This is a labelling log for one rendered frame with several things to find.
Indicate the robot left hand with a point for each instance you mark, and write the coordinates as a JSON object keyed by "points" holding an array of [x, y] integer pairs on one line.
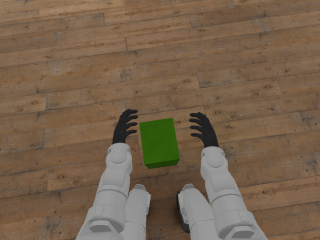
{"points": [[120, 132]]}

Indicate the left robot shin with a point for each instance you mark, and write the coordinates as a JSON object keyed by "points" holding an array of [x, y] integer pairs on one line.
{"points": [[139, 186]]}

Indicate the carton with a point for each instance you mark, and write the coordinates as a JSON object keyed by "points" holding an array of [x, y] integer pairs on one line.
{"points": [[159, 143]]}

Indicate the robot right hand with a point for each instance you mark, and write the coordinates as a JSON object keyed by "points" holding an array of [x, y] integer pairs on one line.
{"points": [[208, 135]]}

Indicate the robot left forearm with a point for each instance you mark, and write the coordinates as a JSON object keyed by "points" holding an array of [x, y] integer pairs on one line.
{"points": [[108, 211]]}

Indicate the right robot thigh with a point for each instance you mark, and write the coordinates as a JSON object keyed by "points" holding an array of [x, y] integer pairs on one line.
{"points": [[199, 214]]}

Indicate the robot right forearm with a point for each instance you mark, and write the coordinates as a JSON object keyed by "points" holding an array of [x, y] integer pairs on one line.
{"points": [[232, 219]]}

